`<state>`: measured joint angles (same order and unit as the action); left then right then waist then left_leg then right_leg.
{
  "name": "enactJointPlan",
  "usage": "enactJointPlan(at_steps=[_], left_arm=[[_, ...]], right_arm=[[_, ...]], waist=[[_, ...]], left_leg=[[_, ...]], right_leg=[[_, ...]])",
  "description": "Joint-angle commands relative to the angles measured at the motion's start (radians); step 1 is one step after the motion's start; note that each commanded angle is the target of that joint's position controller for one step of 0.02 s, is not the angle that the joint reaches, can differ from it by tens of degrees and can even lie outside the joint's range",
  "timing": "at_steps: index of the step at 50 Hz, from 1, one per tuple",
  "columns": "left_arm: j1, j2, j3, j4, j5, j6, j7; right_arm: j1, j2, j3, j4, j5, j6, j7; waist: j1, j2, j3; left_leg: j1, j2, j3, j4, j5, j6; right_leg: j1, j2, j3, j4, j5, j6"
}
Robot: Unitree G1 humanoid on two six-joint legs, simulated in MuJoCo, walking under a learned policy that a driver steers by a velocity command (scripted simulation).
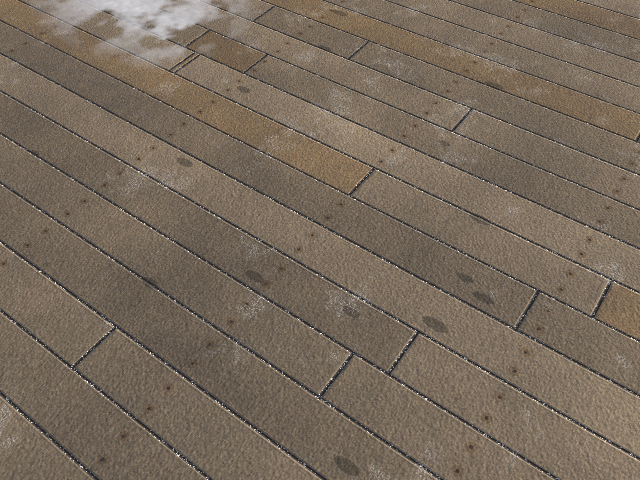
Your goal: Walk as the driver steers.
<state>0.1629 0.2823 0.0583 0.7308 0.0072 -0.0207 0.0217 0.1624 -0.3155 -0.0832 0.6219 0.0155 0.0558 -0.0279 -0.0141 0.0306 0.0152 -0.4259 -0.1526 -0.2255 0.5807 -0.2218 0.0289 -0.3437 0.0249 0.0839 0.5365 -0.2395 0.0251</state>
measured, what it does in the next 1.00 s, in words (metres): steps on the spot: left foot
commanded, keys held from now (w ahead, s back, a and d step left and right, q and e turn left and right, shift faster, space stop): q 0.06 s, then no key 0.94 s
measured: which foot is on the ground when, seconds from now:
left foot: up 0.00-0.34, down 0.36-1.00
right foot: down 0.00-1.00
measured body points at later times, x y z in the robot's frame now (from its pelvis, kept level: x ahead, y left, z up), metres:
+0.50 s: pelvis +0.00 +0.02 +0.01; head +0.01 +0.03 +0.46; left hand +0.07 +0.30 -0.12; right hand +0.20 -0.20 -0.08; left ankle -0.03 +0.13 -0.73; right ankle +0.03 -0.13 -0.73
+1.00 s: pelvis +0.01 +0.02 +0.01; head +0.01 +0.03 +0.46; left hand +0.03 +0.30 -0.13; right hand +0.14 -0.22 -0.12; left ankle -0.03 +0.13 -0.73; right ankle +0.03 -0.13 -0.73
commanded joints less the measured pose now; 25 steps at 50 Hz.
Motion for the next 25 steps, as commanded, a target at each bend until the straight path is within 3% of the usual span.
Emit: enactJointPlan(at_steps=[1, 2, 3, 5, 8, 11, 14, 15, 17, 18, 19, 20, 21, 23, 25], left_arm=[[0.034, 0.229, 0.068, -0.068, 0.051, -0.006, 0.001], [-0.011, 0.177, 0.053, -0.092, 0.043, -0.007, 0.006], [-0.053, 0.138, 0.043, -0.1, 0.026, -0.005, 0.011], [-0.06, 0.109, 0.03, -0.101, 0.0, 0.0, 0.015], [-0.014, 0.117, 0.031, -0.086, 0.007, 0.014, 0.017], [-0.006, 0.143, 0.039, -0.076, 0.001, 0.022, 0.014], [0.01, 0.166, 0.044, -0.059, -0.013, 0.027, 0.003], [0.004, 0.166, 0.042, -0.054, -0.021, 0.028, 0.001], [0.043, 0.137, 0.029, -0.027, -0.034, 0.022, -0.002], [0.073, 0.103, 0.015, -0.023, -0.008, 0.01, -0.009], [0.103, 0.041, -0.005, -0.034, 0.026, -0.008, -0.021], [0.029, 0.063, -0.005, -0.039, 0.027, -0.009, -0.014], [-0.002, 0.088, 0.0, -0.037, 0.021, -0.007, -0.012], [-0.008, 0.104, 0.004, -0.017, 0.018, 0.003, -0.007], [0.009, 0.102, 0.004, -0.003, 0.014, 0.006, -0.005]], right_arm=[[0.024, -0.131, -0.039, -0.095, -0.004, -0.026, 0.003], [0.039, -0.185, -0.059, -0.074, -0.007, -0.028, 0.006], [0.06, -0.18, -0.064, -0.046, -0.001, -0.018, 0.004], [0.079, -0.118, -0.048, -0.026, -0.006, 0.003, -0.002], [0.016, -0.063, -0.025, -0.053, 0.005, 0.0, -0.001], [-0.019, -0.03, -0.004, -0.069, -0.005, -0.005, 0.006], [-0.014, -0.044, -0.004, -0.062, -0.002, -0.007, 0.015], [0.011, -0.044, -0.005, -0.048, -0.003, -0.007, 0.018], [0.053, -0.052, -0.005, -0.024, -0.011, -0.011, 0.021], [0.067, -0.1, -0.011, -0.032, -0.018, -0.01, 0.013], [0.014, -0.156, -0.017, -0.042, -0.032, -0.006, 0.006], [-0.017, -0.071, 0.004, -0.043, -0.04, -0.015, 0.015], [-0.043, -0.036, 0.015, -0.039, -0.045, -0.026, 0.022], [-0.03, -0.045, 0.015, -0.024, -0.045, -0.042, 0.026], [-0.011, -0.044, 0.02, -0.006, -0.039, -0.05, 0.025]], waist=[[0.004, -0.32, -0.101], [-0.008, -0.223, -0.093], [-0.022, -0.168, -0.076], [-0.01, -0.15, -0.057], [0.026, -0.188, -0.055], [0.045, -0.228, -0.092], [0.056, -0.253, -0.095], [0.041, -0.243, -0.09], [0.017, -0.196, -0.079], [0.036, -0.083, -0.129], [0.096, 0.148, -0.132], [0.046, 0.149, -0.127], [0.047, 0.11, -0.094], [0.027, 0.111, -0.055], [0.034, 0.085, -0.02]], left_leg=[[-0.207, 0.007, 0.067, 0.367, -0.407, -0.031], [-0.202, 0.057, 0.051, 0.512, -0.345, -0.054], [-0.2, 0.066, 0.068, 0.569, -0.286, -0.072], [-0.207, 0.067, 0.081, 0.664, -0.22, -0.105], [-0.19, 0.078, 0.136, 0.532, -0.191, -0.126], [-0.061, 0.122, 0.175, 0.305, -0.226, -0.127], [0.066, 0.128, 0.226, 0.1, -0.194, -0.108], [0.118, 0.125, 0.239, -0.01, -0.119, -0.092], [0.292, 0.13, 0.223, -0.269, 0.112, -0.036], [0.428, 0.243, 0.088, -0.246, 0.297, -0.001], [0.422, 0.376, -0.032, -0.185, 0.454, 0.091], [0.292, 0.386, -0.041, -0.206, 0.307, 0.151], [0.269, 0.327, -0.004, -0.214, 0.178, 0.12], [0.23, 0.268, 0.037, -0.219, 0.082, 0.06], [0.199, 0.254, 0.044, -0.219, 0.079, 0.043]], right_leg=[[0.188, -0.444, 0.449, -0.247, 0.333, -0.286], [0.172, -0.422, 0.377, -0.227, 0.34, -0.283], [0.161, -0.352, 0.268, -0.207, 0.33, -0.235], [0.17, -0.284, 0.164, -0.188, 0.356, -0.208], [0.224, -0.246, 0.085, -0.191, 0.39, -0.224], [0.25, -0.259, 0.063, -0.169, 0.413, -0.235], [0.23, -0.277, 0.078, -0.154, 0.428, -0.245], [0.217, -0.27, 0.075, -0.136, 0.421, -0.236], [0.136, -0.238, 0.051, -0.103, 0.347, -0.164], [0.052, -0.189, 0.004, -0.031, 0.196, -0.085], [-0.03, -0.094, -0.097, 0.011, -0.057, -0.006], [0.049, -0.097, -0.079, -0.021, -0.1, 0.025], [0.08, -0.096, -0.081, -0.045, -0.015, 0.033], [0.105, -0.092, -0.085, -0.057, 0.074, 0.037], [0.126, -0.095, -0.079, -0.076, 0.094, 0.033]])
Velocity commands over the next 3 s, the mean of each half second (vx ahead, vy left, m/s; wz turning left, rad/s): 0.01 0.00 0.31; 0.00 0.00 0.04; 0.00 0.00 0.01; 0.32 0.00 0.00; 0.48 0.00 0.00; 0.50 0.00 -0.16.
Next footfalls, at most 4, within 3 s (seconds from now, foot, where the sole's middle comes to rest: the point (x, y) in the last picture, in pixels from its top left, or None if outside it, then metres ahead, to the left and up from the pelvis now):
0.36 left None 0.01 0.13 -0.77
2.18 left None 0.43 0.16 -0.77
2.70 right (354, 346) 0.77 -0.04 -0.77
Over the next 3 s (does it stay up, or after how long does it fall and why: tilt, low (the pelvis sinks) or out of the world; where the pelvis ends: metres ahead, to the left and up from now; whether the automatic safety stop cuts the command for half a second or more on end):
stays up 0.73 0.04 0.02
